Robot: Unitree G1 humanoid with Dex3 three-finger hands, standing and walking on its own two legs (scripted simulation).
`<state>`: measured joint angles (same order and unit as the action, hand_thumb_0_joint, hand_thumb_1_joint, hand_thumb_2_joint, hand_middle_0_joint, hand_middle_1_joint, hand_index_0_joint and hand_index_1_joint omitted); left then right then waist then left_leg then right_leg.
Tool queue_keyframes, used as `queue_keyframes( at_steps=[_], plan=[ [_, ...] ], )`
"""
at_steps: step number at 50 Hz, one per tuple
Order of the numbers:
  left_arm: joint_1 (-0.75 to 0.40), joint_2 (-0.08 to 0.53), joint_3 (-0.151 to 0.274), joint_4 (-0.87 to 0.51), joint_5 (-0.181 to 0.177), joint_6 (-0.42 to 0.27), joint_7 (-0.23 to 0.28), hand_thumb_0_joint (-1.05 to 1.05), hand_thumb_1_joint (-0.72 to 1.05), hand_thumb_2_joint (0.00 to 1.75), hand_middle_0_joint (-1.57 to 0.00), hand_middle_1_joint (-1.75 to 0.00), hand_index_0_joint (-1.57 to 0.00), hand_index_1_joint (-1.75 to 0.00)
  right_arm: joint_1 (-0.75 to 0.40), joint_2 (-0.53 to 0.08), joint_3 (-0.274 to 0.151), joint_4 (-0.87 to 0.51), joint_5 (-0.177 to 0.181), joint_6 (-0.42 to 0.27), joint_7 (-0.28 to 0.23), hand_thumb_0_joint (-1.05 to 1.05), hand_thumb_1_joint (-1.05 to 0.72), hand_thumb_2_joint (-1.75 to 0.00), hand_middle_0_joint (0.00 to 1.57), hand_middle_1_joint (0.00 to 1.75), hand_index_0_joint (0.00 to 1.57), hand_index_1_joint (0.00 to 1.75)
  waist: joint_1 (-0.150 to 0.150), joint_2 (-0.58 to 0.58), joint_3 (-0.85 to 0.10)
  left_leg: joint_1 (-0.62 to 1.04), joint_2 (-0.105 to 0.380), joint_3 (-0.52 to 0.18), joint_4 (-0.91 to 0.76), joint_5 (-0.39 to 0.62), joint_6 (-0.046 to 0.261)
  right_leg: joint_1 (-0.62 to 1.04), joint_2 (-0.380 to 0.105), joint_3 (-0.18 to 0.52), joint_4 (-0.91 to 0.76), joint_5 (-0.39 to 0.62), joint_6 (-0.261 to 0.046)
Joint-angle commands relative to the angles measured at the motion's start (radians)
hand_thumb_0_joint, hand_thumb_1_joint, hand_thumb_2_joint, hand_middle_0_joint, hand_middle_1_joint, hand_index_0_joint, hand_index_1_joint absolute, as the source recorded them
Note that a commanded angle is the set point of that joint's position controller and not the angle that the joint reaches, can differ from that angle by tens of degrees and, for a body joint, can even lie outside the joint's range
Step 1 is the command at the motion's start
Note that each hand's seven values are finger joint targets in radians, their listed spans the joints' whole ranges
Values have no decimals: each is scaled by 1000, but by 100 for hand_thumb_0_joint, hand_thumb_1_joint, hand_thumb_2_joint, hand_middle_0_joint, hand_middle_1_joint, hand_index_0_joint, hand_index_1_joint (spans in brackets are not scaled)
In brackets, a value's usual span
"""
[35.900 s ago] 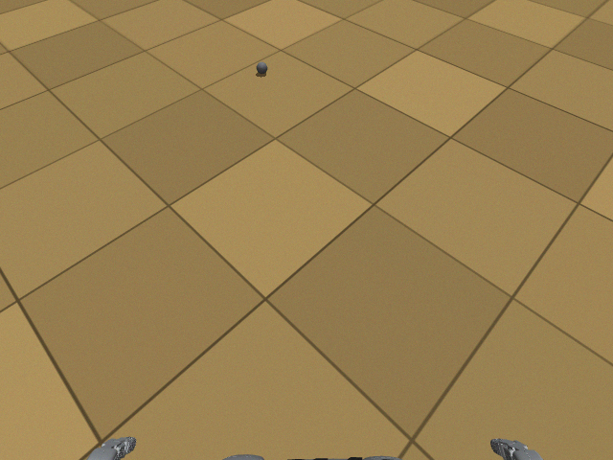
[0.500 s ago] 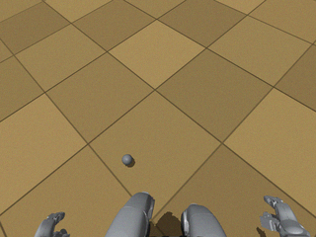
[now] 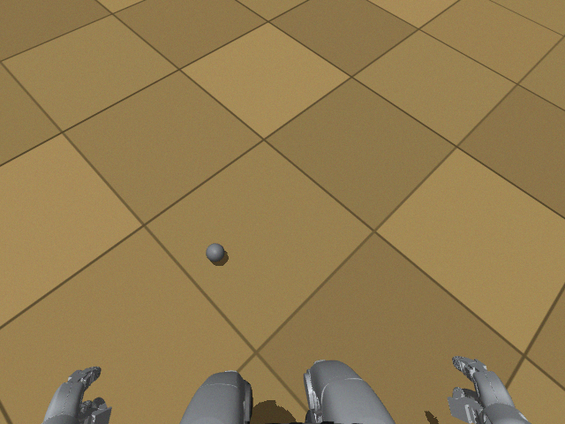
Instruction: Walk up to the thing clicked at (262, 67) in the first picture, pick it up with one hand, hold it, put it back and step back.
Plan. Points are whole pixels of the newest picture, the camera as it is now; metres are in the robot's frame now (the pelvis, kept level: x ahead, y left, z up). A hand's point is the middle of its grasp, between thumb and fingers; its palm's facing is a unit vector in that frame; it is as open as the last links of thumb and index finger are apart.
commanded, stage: step back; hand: left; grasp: from above
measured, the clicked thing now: (215, 252) +0.59 +0.22 -0.73
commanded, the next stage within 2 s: none
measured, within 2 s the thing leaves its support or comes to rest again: neither
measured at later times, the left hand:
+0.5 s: hand out of the picture -0.01 +0.28 -0.15, palm faces +0.01 -0.92 -0.39, open 7.4 cm
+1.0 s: hand out of the picture -0.26 +0.25 -0.14, palm faces -0.05 -0.91 -0.41, open 7.4 cm
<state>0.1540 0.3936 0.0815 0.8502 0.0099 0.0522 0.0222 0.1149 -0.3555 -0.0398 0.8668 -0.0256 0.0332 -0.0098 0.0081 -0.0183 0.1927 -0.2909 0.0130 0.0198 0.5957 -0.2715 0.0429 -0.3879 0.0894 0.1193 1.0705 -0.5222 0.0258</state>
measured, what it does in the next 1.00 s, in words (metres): walks backwards: right foot, then left foot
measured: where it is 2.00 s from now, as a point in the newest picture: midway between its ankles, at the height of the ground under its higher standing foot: outside the picture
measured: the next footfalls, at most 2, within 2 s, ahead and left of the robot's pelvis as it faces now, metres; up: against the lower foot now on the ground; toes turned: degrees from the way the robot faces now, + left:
right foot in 0.12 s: -0.02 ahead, -0.14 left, +0.00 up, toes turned +0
left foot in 0.44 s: -0.12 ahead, +0.12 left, +0.00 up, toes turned -2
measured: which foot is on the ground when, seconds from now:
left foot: down 0.00-0.14, up 0.16-0.42, down 0.44-0.86, up 0.88-1.00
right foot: up 0.00-0.10, down 0.12-0.44, up 0.46-0.82, down 0.84-1.00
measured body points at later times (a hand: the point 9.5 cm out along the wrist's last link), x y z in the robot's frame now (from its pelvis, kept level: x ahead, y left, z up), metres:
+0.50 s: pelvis -0.16 +0.02 -0.01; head -0.10 +0.03 +0.43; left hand -0.01 +0.33 -0.13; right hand -0.09 -0.30 -0.13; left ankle -0.16 +0.12 -0.73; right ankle -0.08 -0.13 -0.71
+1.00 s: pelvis -0.34 -0.01 +0.00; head -0.29 -0.03 +0.44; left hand -0.26 +0.30 -0.11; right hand -0.24 -0.34 -0.13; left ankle -0.30 +0.13 -0.66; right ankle -0.33 -0.14 -0.73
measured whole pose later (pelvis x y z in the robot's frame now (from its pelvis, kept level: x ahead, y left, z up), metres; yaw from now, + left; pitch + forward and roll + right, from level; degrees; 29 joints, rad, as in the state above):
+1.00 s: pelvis -0.34 -0.01 +0.00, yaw -4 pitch -2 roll +2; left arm 0.22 0.35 0.07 0.86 0.04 0.06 -0.01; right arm 0.17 -0.42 -0.05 0.84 -0.01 0.05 -0.02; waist 0.03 0.02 0.14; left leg -0.53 -0.11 -0.13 1.13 -0.45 -0.02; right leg -0.29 -0.03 0.03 0.65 -0.33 -0.01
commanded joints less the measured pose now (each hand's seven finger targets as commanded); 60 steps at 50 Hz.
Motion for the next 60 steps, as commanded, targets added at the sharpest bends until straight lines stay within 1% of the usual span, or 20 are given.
queue_keyframes(
  at_steps=[1, 5, 6, 7, 8, 11, 18, 21, 23, 24, 27, 35, 40, 42, 43, 44, 47, 53, 56, 60],
  plan=[
    [30, 148, 40, -81, 4, -41, 7, 0, 90, 90, -20, -30, -20, -30, 31, -267, -76, -78, 3, -8, -16, 0, -90, -90, 20, 30, 20, 30, -41, 203, -248, 266, 228, -218, -72, 540, 188, -14, -52, -67, -286, 32, -5],
    [143, 176, 51, -26, 28, -59, 7, 0, 90, 90, -20, -30, -20, -30, -21, -252, -67, -94, 25, 10, -7, 0, -90, -90, 20, 30, 20, 30, 14, 126, -287, 27, 178, -189, 23, 256, 81, 280, -88, -48, -660, 374, -59],
    [137, 246, 69, -41, 39, -67, 5, 0, 90, 90, -20, -30, -20, -30, -6, -209, -55, -104, 29, 11, -2, 0, -90, -90, 20, 30, 20, 30, 5, -88, -272, -162, 60, -129, 168, 17, 10, 331, -261, 231, -680, 421, -121],
    [65, 342, 86, -66, 24, -59, 0, 0, 90, 90, -20, -30, -20, -30, -57, -191, -58, -109, 29, 18, -14, 0, -90, -90, 20, 30, 20, 30, 44, -276, -200, -170, -101, -82, 408, -348, -34, 110, -475, 428, -762, 489, -320],
    [11, 332, 85, -106, 33, -68, 5, 0, 90, 90, -20, -30, -20, -30, -49, -228, -74, -94, 22, 26, -18, 0, -90, -90, 20, 30, 20, 30, 27, -207, -142, -125, -85, -201, 595, -367, -45, -8, -507, 473, -766, 525, -352],
    [-93, 238, 64, -134, 23, -60, 14, 0, 90, 90, -20, -30, -20, -30, 55, -227, -67, -50, 39, 16, -17, 0, -90, -90, 20, 30, 20, 30, -38, -107, -140, -145, -140, -200, 672, -216, -51, 30, -322, 145, -663, 615, -243],
    [16, 215, 57, -142, 26, -34, 21, 0, 90, 90, -20, -30, -20, -30, 68, -208, -56, -73, 13, -5, -18, 0, -90, -90, 20, 30, 20, 30, 37, -196, -246, -126, -49, -76, 128, -248, -55, 343, -322, 124, -533, 740, -223],
    [-19, 207, 40, -160, 10, -12, 10, 0, 90, 90, -20, -30, -20, -30, 157, -216, -75, -36, -5, -22, -11, 0, -90, -90, 20, 30, 20, 30, -15, -104, -257, 98, -12, -95, -190, 96, -18, 165, -241, 64, -411, 569, -126],
    [-81, 185, 46, -178, -2, -12, 19, 0, 90, 90, -20, -30, -20, -30, 95, -397, -110, -73, -14, -19, 4, 0, -90, -90, 20, 30, 20, 30, -55, 272, -231, 43, 361, -547, -270, 345, 218, -61, 9, -33, -64, -121, -33],
    [-123, 200, 57, -168, 14, -11, 30, 0, 90, 90, -20, -30, -20, -30, 86, -390, -113, -74, -21, -25, 0, 0, -90, -90, 20, 30, 20, 30, -71, 217, -187, -56, 390, -592, -281, 344, 266, -41, 17, 86, 103, -154, -38],
    [3, 185, 54, -109, -7, -5, 22, 0, 90, 90, -20, -30, -20, -30, -25, -289, -78, -90, -19, -32, -18, 0, -90, -90, 20, 30, 20, 30, 28, 132, -158, 0, 246, -313, -196, 425, 174, -116, 29, 109, 264, -1, -46],
    [19, 170, 48, -111, 14, -13, -4, 0, 90, 90, -20, -30, -20, -30, 72, -282, -86, -106, -8, -27, -23, 0, -90, -90, 20, 30, 20, 30, -39, 191, -240, 211, 266, -292, -146, 408, 217, -51, -41, -5, -95, -18, 11],
    [193, 151, 47, -18, 15, -25, -18, 0, 90, 90, -20, -30, -20, -30, 5, -310, -86, -126, -3, 6, -12, 0, -90, -90, 20, 30, 20, 30, 30, 216, -316, 68, 206, -205, -89, 210, 123, 237, -56, -137, -625, 205, -52],
    [184, 253, 79, -34, 41, -33, -18, 0, 90, 90, -20, -30, -20, -30, 19, -219, -61, -139, 9, 10, -7, 0, -90, -90, 20, 30, 20, 30, 24, -58, -223, -276, 9, -145, 121, -170, -4, 288, -258, 230, -705, 98, -131],
    [97, 374, 101, -73, 41, -26, -18, 0, 90, 90, -20, -30, -20, -30, -45, -211, -67, -152, 12, 9, -25, 0, -90, -90, 20, 30, 20, 30, 75, -280, -167, -235, -116, -114, 389, -333, -48, -7, -493, 454, -825, 79, -298],
    [12, 377, 98, -108, 37, -34, -10, 0, 90, 90, -20, -30, -20, -30, -45, -257, -84, -145, 8, 15, -31, 0, -90, -90, 20, 30, 20, 30, 43, -231, -89, -188, -69, -217, 566, -314, -62, -171, -541, 486, -857, 69, -334],
    [-150, 242, 67, -135, 38, -40, 5, 0, 90, 90, -20, -30, -20, -30, 95, -242, -71, -75, 28, 7, -23, 0, -90, -90, 20, 30, 20, 30, -60, -108, -104, -137, -134, -186, 656, -172, -60, -95, -325, 90, -673, 408, -222],
    [43, 231, 60, -110, 40, -25, 15, 0, 90, 90, -20, -30, -20, -30, 44, -196, -48, -100, 3, -18, -22, 0, -90, -90, 20, 30, 20, 30, 61, -189, -218, -182, -65, -60, 190, -260, -62, 324, -344, 89, -533, 681, -219],
    [-21, 239, 47, -117, 20, -14, 4, 0, 90, 90, -20, -30, -20, -30, 175, -200, -63, -29, -1, -26, -17, 0, -90, -90, 20, 30, 20, 30, -5, -162, -262, 50, -61, 14, -165, -37, -28, 238, -322, 64, -464, 552, -178],
    [-94, 207, 42, -105, 18, -13, 15, 0, 90, 90, -20, -30, -20, -30, 79, -377, -104, -52, -20, -40, -6, 0, -90, -90, 20, 30, 20, 30, -42, 173, -182, -79, 378, -582, -309, 40, 252, -26, -75, 25, 30, -108, -43]
  ],
)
